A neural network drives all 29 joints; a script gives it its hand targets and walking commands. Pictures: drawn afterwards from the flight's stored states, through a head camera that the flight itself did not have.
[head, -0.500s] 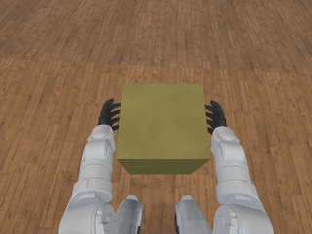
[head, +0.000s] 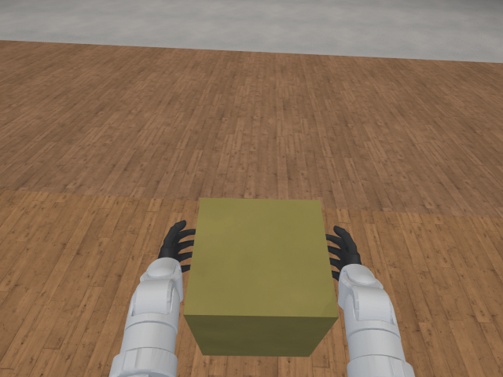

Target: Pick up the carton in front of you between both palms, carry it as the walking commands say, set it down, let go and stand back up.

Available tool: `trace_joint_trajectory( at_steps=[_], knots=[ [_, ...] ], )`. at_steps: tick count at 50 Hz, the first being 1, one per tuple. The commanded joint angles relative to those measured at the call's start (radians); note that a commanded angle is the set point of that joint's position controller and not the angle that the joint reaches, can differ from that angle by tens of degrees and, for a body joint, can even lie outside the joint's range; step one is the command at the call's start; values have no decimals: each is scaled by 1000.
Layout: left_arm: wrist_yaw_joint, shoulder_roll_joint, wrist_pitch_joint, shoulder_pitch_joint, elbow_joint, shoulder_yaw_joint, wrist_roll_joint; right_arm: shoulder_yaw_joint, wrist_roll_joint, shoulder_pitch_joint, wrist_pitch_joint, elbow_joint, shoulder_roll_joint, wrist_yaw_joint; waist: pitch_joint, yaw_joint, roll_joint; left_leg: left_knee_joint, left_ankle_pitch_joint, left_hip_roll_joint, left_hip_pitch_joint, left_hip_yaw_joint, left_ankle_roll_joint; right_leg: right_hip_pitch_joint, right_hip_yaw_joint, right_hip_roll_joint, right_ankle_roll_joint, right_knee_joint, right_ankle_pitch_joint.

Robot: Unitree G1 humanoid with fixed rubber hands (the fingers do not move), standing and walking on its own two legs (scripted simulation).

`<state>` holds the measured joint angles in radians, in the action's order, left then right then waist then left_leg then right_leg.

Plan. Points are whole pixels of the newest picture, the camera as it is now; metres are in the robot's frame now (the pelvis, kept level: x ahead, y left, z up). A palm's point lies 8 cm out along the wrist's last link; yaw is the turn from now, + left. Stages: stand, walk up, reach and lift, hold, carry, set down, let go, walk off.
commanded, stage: reach and lift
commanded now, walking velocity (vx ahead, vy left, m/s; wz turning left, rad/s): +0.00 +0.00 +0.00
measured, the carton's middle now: (258, 282) +0.31 +0.00 -0.06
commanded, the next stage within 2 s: hold in 1.02 s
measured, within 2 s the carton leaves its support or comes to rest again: neither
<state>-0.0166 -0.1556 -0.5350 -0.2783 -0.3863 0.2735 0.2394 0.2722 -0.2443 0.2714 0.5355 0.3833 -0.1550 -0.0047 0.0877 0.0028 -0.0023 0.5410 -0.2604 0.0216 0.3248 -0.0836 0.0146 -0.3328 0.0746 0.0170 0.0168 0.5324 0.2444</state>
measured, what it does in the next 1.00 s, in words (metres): stands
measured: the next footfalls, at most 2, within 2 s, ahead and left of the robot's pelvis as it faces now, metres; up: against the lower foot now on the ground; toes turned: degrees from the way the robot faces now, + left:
none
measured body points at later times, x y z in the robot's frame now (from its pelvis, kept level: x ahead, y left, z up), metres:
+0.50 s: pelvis -0.01 +0.00 +0.01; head -0.03 -0.01 +0.46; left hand +0.31 +0.15 +0.03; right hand +0.31 -0.15 +0.03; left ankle +0.01 +0.13 -0.73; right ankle +0.02 -0.13 -0.73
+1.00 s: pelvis +0.01 +0.00 +0.01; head -0.02 +0.00 +0.46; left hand +0.31 +0.15 +0.04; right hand +0.31 -0.15 +0.04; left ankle +0.01 +0.13 -0.73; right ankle +0.02 -0.13 -0.73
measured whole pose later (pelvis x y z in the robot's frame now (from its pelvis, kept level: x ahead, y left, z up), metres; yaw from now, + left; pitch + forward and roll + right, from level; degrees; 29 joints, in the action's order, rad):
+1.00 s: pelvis +0.01 +0.00 +0.01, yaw +0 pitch -5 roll +0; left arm 0.01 -0.15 -0.69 -0.25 -0.26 0.22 0.27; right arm 0.21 -0.27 0.24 0.69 0.25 -0.15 0.01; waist -0.02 0.00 0.00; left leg 0.36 -0.20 0.02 0.07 -0.08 0.01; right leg -0.08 0.08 0.01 0.02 0.36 0.19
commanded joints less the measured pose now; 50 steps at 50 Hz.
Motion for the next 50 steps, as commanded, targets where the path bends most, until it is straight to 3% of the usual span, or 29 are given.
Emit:
trace_joint_trajectory(
  at_steps=[1,6,9,21,36,50],
  knots=[
    [255,-975,-35,-453,-24,-553,-172,-554,179,478,32,-4,-944,243,168,3,-3,-141,176,76,-155,10,-3,196,-12,81,-15,-124,-166],
    [268,-951,-49,-524,-69,-476,-137,-478,145,535,50,48,-937,259,55,-2,-2,-173,19,68,-131,18,-16,175,-20,73,-22,-147,-19],
    [277,-974,-42,-595,-56,-482,-143,-491,154,609,43,33,-960,269,93,-7,-5,-166,-4,65,-139,22,-19,186,-23,70,-23,-138,1],
    [282,-955,-58,-581,-32,-497,-151,-516,156,592,61,0,-961,256,159,-3,12,-173,90,76,-197,30,-13,250,-20,75,-8,-158,-90],
    [263,-919,-91,-432,118,-559,-187,-562,192,432,95,-128,-933,241,181,-2,3,-203,309,87,-286,16,-2,332,-10,84,0,-182,-319],
    [253,-919,-128,-423,170,-583,-204,-581,206,433,126,-183,-902,240,134,-3,-2,-220,274,81,-295,14,-1,331,-12,88,-6,-201,-256]
  ],
)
